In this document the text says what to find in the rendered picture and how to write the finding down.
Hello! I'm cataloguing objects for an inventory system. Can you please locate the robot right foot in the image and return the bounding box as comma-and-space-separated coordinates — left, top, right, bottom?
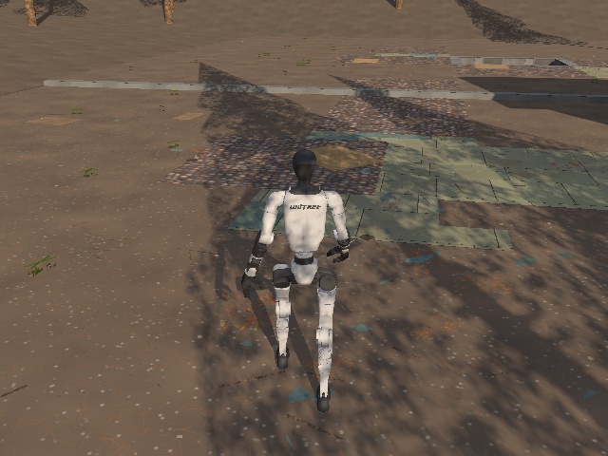
316, 385, 331, 412

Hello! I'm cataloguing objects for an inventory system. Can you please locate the left robot upper arm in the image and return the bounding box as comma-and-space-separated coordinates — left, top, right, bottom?
258, 191, 285, 245

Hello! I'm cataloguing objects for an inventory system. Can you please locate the right robot upper arm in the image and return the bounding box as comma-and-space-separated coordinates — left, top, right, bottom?
324, 191, 349, 241

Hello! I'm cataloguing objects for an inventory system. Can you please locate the robot right hand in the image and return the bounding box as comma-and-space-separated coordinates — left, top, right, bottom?
327, 246, 349, 263

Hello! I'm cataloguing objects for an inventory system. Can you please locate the right robot thigh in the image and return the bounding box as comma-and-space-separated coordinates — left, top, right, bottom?
316, 267, 337, 347

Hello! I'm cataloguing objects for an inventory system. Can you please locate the robot left forearm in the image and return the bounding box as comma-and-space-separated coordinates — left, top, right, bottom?
245, 230, 267, 277

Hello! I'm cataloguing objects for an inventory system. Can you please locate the robot left hand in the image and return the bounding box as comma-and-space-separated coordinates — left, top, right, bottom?
241, 273, 263, 301

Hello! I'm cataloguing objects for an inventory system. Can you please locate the robot right forearm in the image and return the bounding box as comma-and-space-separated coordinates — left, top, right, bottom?
337, 227, 351, 254

